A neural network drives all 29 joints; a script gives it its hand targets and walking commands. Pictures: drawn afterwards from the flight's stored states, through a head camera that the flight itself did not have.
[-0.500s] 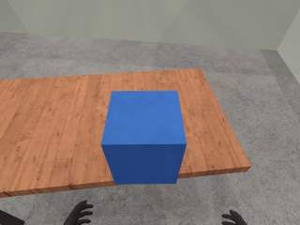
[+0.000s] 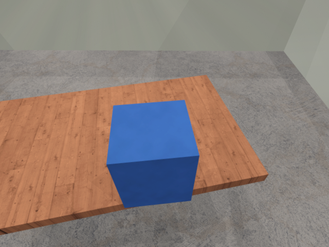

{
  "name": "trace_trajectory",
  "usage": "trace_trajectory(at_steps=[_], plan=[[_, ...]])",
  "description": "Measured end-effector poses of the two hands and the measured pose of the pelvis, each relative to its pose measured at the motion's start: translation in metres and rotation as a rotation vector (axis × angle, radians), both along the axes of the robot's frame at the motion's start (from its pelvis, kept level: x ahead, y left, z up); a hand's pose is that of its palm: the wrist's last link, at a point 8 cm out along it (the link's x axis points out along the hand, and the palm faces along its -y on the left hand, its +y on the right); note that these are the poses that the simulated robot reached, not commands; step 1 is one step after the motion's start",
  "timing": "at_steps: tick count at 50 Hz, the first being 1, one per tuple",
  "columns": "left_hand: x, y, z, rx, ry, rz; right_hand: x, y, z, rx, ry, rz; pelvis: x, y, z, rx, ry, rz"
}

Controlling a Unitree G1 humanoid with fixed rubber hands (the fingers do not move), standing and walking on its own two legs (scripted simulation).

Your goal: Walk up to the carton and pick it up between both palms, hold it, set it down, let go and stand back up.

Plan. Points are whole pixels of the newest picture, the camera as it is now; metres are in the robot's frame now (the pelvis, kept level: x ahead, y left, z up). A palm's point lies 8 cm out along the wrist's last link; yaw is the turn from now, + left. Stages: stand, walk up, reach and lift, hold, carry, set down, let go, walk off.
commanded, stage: stand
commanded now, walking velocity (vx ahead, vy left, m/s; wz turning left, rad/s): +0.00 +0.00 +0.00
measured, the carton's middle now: (153, 155) +0.38 +0.05 -0.03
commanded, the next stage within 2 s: none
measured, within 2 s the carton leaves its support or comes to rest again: neither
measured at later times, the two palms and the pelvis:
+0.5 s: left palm out of the picture -0.01 +0.22 -0.14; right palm out of the picture -0.03 -0.20 -0.15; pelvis +0.00 +0.01 +0.00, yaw -1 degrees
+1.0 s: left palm out of the picture -0.02 +0.22 -0.14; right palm out of the picture -0.04 -0.18 -0.15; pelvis +0.00 +0.03 +0.00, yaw -2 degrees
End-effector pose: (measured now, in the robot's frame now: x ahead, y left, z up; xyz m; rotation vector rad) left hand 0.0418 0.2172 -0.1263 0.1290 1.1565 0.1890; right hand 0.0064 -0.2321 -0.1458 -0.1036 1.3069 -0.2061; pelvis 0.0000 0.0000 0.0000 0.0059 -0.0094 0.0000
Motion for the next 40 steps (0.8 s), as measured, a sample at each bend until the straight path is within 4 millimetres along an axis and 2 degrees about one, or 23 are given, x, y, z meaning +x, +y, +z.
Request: trace_trajectory(at_steps=[21,40], plan=[[-0.046,0.0,-0.01,-0.016,0.198,0.023,-0.037,0.031,-0.007,0.048,0.117,-0.044,0.0,0.01,0.003,0.002,-0.013,-0.02],[-0.058,0.001,-0.013,-0.03,0.275,0.007,-0.043,0.047,-0.009,0.061,0.143,-0.047,0.002,0.019,0.003,0.002,-0.022,-0.026]])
